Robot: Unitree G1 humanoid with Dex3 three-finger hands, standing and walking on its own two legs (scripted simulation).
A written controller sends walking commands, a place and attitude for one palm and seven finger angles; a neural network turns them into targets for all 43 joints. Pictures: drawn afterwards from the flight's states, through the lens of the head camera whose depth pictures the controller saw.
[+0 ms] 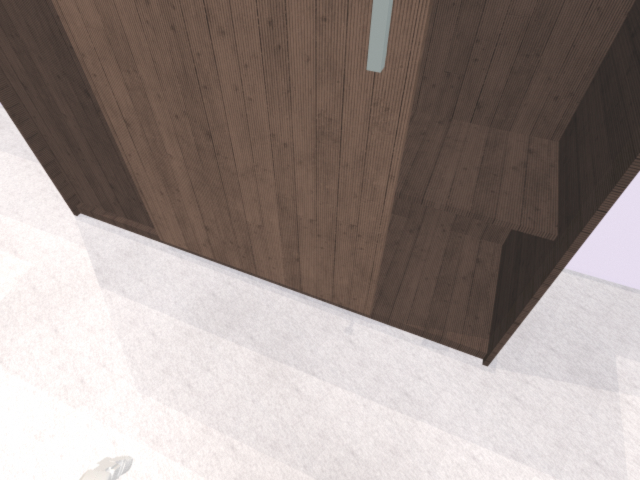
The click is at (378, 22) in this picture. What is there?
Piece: wardrobe's sliding door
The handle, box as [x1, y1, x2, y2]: [366, 0, 392, 72]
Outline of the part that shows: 392,0 373,0 366,69 380,72 384,66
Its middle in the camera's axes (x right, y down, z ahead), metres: +0.11 -0.39 +0.62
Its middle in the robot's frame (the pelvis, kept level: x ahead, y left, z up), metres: +0.77 -0.07 +0.28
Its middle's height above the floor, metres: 1.05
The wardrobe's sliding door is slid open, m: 0.40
